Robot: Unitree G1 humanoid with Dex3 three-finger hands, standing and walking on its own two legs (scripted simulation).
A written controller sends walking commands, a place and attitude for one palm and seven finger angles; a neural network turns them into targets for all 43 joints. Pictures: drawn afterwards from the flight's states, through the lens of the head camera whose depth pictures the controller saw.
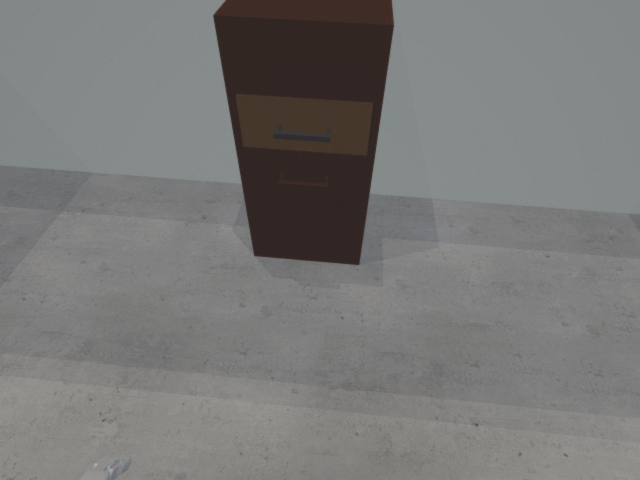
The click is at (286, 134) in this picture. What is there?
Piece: drawer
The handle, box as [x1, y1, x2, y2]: [273, 124, 330, 142]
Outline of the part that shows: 273,133 274,138 329,142 330,127 327,127 327,131 325,134 280,131 280,124 278,124 276,130 274,130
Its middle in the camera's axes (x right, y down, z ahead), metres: -0.05 -0.31 +1.12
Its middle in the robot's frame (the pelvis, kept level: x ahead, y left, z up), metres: +1.03 +0.11 -0.14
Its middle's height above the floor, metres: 0.63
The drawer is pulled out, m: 0.00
